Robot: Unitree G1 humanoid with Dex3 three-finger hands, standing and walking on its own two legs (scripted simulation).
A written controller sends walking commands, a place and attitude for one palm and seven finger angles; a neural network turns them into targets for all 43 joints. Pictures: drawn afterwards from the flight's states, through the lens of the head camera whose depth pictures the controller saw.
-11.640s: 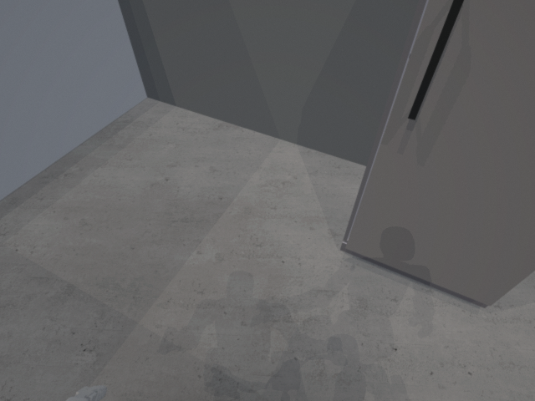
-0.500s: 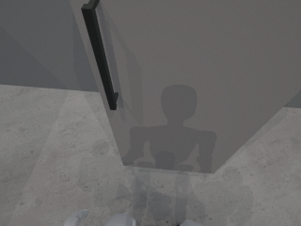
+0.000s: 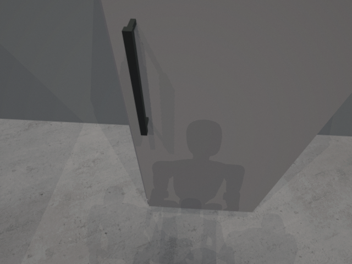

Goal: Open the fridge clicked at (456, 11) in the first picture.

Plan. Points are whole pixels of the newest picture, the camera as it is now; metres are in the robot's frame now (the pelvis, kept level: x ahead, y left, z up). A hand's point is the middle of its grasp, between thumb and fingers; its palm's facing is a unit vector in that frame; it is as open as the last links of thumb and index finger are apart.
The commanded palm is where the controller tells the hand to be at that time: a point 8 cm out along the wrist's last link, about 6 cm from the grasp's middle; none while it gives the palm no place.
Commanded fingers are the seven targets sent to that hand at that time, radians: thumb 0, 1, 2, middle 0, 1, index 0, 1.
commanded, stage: come to a stop and stand still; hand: left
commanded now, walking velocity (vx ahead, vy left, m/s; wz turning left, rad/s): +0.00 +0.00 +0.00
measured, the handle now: (139, 87) +0.46 +0.12 +0.16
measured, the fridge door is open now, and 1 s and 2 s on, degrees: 0 0 0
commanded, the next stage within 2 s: look again from close up in 0.68 s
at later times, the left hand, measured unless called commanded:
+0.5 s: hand out of the picture -0.04 +0.14 -0.18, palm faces +0.03 -0.99 -0.15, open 7.3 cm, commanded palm none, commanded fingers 0.00 0.90 0.90 -0.20 -0.30 -0.20 -0.30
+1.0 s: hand out of the picture -0.01 +0.15 -0.18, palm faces +0.03 -0.98 -0.17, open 7.3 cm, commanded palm none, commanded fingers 0.00 0.90 0.90 -0.20 -0.30 -0.20 -0.30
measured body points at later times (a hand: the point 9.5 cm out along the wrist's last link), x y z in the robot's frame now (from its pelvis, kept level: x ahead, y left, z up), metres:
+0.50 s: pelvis -0.01 -0.01 +0.00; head +0.00 -0.01 +0.45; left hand -0.04 +0.19 -0.16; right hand -0.05 -0.21 -0.16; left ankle +0.03 +0.06 -0.74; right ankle -0.04 -0.13 -0.74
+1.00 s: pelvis +0.00 -0.01 +0.00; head +0.00 -0.01 +0.45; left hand -0.01 +0.20 -0.16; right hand +0.02 -0.24 -0.15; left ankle +0.03 +0.06 -0.74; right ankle -0.04 -0.13 -0.74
